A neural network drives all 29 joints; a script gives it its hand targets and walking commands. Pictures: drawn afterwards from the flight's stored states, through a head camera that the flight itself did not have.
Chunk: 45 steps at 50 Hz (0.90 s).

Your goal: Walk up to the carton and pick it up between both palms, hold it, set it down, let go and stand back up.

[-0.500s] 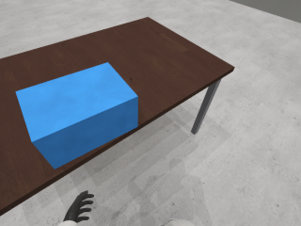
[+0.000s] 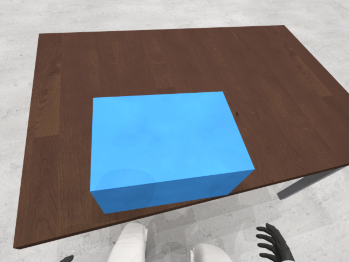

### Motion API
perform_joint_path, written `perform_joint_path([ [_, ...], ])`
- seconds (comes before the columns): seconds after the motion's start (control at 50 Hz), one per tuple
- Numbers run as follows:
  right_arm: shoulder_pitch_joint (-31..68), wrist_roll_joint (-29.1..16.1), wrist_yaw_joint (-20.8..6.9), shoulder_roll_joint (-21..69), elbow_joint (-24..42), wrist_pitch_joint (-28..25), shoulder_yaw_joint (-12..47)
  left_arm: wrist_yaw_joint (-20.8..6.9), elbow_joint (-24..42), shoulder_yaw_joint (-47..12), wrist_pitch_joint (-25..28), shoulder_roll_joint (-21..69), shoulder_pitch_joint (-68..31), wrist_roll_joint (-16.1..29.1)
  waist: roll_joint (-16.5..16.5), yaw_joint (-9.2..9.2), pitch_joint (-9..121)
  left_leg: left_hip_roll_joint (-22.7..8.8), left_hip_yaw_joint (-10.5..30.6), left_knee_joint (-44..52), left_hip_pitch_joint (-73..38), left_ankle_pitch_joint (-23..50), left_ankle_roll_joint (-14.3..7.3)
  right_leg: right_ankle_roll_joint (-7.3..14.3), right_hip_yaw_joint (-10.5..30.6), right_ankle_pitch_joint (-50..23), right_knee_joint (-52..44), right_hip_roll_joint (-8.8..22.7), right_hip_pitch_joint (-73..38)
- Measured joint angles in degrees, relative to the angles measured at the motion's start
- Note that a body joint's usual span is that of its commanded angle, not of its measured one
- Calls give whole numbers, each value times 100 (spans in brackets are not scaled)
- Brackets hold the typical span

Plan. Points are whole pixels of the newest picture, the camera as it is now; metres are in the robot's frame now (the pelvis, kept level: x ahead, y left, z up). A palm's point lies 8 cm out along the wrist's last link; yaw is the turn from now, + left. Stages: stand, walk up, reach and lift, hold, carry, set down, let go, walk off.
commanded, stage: walk up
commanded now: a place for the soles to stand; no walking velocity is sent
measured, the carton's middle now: (166, 150) +0.35 +0.03 +0.01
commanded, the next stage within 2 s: none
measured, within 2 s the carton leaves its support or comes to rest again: neither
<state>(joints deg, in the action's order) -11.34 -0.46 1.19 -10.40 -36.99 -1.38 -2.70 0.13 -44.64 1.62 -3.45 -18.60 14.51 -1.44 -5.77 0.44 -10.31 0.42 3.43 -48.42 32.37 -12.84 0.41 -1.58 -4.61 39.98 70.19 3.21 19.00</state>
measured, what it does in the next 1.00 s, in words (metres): steps on the spot, turning left: right foot, then left foot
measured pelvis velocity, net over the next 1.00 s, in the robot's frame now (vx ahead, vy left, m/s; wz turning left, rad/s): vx -0.05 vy -0.06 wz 0.30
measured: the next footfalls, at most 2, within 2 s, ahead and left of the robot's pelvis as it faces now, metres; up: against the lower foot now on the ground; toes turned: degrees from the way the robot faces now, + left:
right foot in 0.28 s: +0.04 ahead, -0.21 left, +0.00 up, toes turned +3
left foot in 0.74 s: -0.05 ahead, +0.06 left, +0.00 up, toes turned +15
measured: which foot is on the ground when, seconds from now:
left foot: down 0.00-0.30, up 0.32-0.72, down 0.74-1.00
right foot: up 0.00-0.26, down 0.28-0.78, up 0.80-1.00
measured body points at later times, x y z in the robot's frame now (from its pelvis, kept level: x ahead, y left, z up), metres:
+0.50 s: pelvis -0.04 -0.10 +0.01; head -0.05 -0.12 +0.46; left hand +0.04 +0.16 -0.09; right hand +0.14 -0.36 -0.10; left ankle -0.03 +0.06 -0.60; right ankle +0.00 -0.21 -0.69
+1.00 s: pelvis -0.05 -0.06 +0.03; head -0.06 -0.04 +0.48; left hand -0.06 +0.20 -0.11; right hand +0.08 -0.26 -0.09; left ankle -0.09 +0.05 -0.69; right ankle +0.03 -0.17 -0.66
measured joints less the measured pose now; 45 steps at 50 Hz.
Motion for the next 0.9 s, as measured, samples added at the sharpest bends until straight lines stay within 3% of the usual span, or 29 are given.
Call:
perform_joint_path([
  [0.14,128,153,252,146,219,150,10,0,342,-30,-168,178,-595,-27,117,-174,-257,3,230,388,-16,272,137,-31,357,-228,211,-192,1128],
  [0.24,236,205,265,17,228,258,-129,-38,449,57,-231,357,-757,28,395,-249,14,-81,478,230,179,283,334,-62,636,-753,-425,-149,948],
  [0.28,302,219,232,-71,221,341,-154,-66,516,91,-164,405,-773,82,478,-217,168,-88,600,76,325,268,457,-23,620,-1112,-1309,-122,548],
  [0.3,369,220,206,-165,185,393,-175,-74,513,114,-104,487,-791,102,642,-200,181,-142,743,-66,392,223,467,-22,488,-923,-1476,-203,423],
  [0.34,434,223,158,-344,48,497,-235,-80,520,104,-11,689,-761,113,957,-226,145,-50,1110,-520,434,-617,277,59,162,-923,-1358,-325,301],
  [0.38,323,274,141,-409,-86,565,-257,-29,520,65,43,786,-557,147,843,-106,304,310,959,-1428,460,-1682,256,136,167,-946,-1271,-161,262],
  [0.4,256,296,132,-436,-164,579,-262,10,477,59,65,822,-431,163,765,-29,407,445,810,-1925,448,-1873,269,157,218,-998,-1336,-80,224],
  [0.44,131,285,91,-510,-313,578,-294,98,395,56,99,893,-209,149,717,27,600,594,626,-2619,368,-1829,266,151,209,-1184,-1654,32,106],
  [0.5,-30,324,-28,-613,-425,588,-360,188,398,55,220,951,-5,120,794,17,775,532,501,-2803,138,-1464,280,165,27,-1507,-2181,100,17],
  [0.56,-96,359,-160,-672,-505,607,-350,243,426,64,409,961,94,64,884,23,773,346,410,-2425,-182,-1339,369,186,-126,-1764,-2512,133,49],
  [0.64,-185,346,-303,-627,-670,616,-255,307,382,77,556,959,221,-92,960,31,714,120,306,-1389,-631,-1712,452,178,-390,-1929,-2759,272,48],
  [0.72,-265,308,-396,-424,-751,547,-112,280,264,122,535,832,416,-227,893,150,705,-118,31,-28,-1157,-1977,312,79,-614,-1974,-2870,468,-55],
  [0.78,-239,256,-383,-100,-794,314,-16,174,94,186,388,552,565,-253,443,280,639,112,-233,793,-1560,-616,42,28,-428,-1768,-2614,779,-56],
  [0.84,-391,174,-246,145,-772,145,36,54,-41,164,188,381,771,-141,328,124,885,136,-188,703,-1521,-853,-122,70,-76,-639,-1984,470,203],
  [0.9,-556,174,-86,293,-854,131,91,-10,-79,155,139,301,743,-63,253,-27,953,106,-83,814,-1633,-899,-137,121,130,-402,-1642,142,366],
])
